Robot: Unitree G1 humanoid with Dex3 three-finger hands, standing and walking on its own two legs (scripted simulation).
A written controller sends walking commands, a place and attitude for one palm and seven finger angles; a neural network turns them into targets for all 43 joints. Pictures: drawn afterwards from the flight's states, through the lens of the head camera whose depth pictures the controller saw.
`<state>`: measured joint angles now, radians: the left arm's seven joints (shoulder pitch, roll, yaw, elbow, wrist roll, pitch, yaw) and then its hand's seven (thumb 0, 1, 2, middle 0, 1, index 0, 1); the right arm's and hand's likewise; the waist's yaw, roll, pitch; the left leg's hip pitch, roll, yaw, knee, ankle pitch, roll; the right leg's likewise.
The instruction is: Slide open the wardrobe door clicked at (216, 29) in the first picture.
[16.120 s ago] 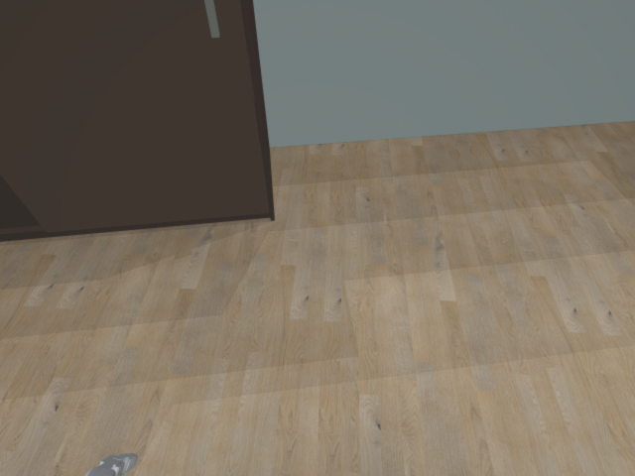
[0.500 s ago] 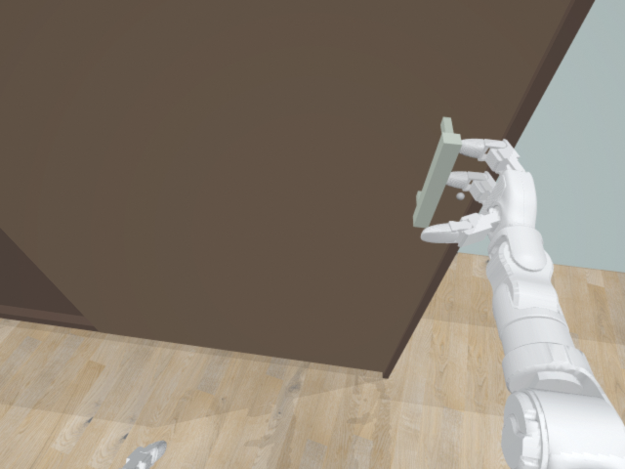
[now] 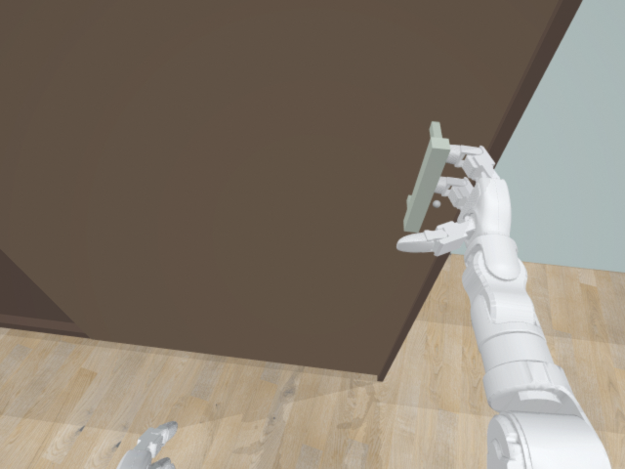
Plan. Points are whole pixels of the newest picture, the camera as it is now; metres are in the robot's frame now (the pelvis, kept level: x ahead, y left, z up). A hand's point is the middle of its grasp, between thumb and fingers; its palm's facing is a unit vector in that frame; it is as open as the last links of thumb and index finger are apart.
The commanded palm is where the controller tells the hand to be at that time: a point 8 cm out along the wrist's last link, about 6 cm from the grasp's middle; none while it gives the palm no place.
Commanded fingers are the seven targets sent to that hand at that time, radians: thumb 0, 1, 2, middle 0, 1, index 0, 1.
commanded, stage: slide the fingers in behind the handle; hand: right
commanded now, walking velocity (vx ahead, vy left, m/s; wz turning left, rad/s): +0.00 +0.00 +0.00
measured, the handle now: (422, 179) +0.47 -0.10 +0.13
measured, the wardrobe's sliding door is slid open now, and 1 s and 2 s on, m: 0.00 0.00 0.00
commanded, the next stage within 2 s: grip the handle and tug to test in 1.10 s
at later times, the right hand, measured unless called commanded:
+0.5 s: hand (420, 205) +0.41 -0.09 +0.13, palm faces +0.01 +1.00 +0.01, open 14.0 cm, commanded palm +0.39 -0.14 +0.13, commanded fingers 0.00 0.50 -0.30 0.30 1.20 0.30 1.20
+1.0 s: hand (409, 202) +0.42 -0.08 +0.14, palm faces +0.02 +1.00 +0.01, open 14.0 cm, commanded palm +0.39 -0.13 +0.13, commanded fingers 0.00 0.50 -0.30 0.30 1.20 0.30 1.20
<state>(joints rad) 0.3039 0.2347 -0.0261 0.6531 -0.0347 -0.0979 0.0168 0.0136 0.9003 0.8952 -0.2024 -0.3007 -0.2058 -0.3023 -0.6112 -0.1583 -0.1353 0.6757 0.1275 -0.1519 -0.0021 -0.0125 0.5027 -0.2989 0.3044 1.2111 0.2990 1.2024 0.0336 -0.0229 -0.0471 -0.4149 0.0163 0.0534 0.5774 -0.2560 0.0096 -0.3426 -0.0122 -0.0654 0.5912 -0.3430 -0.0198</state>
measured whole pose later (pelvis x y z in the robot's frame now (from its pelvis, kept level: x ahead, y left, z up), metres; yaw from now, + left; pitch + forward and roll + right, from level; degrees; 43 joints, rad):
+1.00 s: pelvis +0.00 +0.01 +0.00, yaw +0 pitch +4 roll +0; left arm 0.30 0.23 -0.03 0.67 -0.02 -0.07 0.02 0.01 0.90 0.90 -0.20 -0.30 -0.21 -0.30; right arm -0.61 -0.11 -0.09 0.66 0.11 -0.12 -0.07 -0.01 0.50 -0.30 0.30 1.20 0.30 1.20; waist 0.04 -0.02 -0.04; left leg -0.38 0.01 0.06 0.55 -0.24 0.02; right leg -0.31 -0.02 -0.06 0.56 -0.32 -0.01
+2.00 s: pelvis +0.01 +0.00 +0.00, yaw +0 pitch +5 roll +0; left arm 0.30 0.22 -0.02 0.66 -0.02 -0.06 0.01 0.01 0.90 0.90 -0.20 -0.30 -0.21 -0.30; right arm -0.61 -0.08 -0.07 0.62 0.10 -0.10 -0.10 0.01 -0.77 -0.84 0.44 1.39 0.42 1.39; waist 0.03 -0.02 -0.04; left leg -0.39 0.01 0.05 0.55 -0.25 0.01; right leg -0.31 -0.02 -0.06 0.55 -0.34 -0.01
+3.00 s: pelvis +0.07 +0.01 +0.01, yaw -3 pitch +5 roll +0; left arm 0.19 0.22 -0.02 0.58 0.00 0.03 0.01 0.01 0.90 0.90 -0.20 -0.30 -0.20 -0.30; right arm -0.29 -0.04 0.07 0.08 0.08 0.15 -0.11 0.03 -0.72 -0.84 0.39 1.39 0.36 1.40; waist -0.03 -0.04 -0.05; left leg -0.27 0.01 0.09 0.53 -0.33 0.02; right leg -0.23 -0.01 0.00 0.55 -0.36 0.00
